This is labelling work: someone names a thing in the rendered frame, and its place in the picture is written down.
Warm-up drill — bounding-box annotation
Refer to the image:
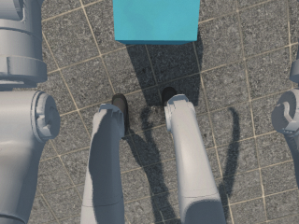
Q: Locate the robot right upper arm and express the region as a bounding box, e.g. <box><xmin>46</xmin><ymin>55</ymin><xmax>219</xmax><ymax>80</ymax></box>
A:
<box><xmin>271</xmin><ymin>87</ymin><xmax>299</xmax><ymax>189</ymax></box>

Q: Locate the robot left thigh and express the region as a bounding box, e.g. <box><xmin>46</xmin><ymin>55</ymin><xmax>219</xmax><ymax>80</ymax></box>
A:
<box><xmin>80</xmin><ymin>108</ymin><xmax>125</xmax><ymax>224</ymax></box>

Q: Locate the robot left forearm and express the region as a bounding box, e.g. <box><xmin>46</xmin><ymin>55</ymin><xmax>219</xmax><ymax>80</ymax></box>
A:
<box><xmin>0</xmin><ymin>0</ymin><xmax>48</xmax><ymax>91</ymax></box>

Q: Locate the robot left upper arm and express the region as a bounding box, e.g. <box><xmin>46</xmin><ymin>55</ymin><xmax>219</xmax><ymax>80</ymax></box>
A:
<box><xmin>0</xmin><ymin>91</ymin><xmax>61</xmax><ymax>224</ymax></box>

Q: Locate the robot right forearm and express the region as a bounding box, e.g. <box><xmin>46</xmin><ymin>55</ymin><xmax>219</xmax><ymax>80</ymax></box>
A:
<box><xmin>289</xmin><ymin>0</ymin><xmax>299</xmax><ymax>87</ymax></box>

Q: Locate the left robot foot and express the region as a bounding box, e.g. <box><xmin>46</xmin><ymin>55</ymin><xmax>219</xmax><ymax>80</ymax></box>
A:
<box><xmin>111</xmin><ymin>93</ymin><xmax>128</xmax><ymax>134</ymax></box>

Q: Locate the carton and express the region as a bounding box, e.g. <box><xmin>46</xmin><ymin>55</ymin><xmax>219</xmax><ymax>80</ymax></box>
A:
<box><xmin>112</xmin><ymin>0</ymin><xmax>200</xmax><ymax>45</ymax></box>

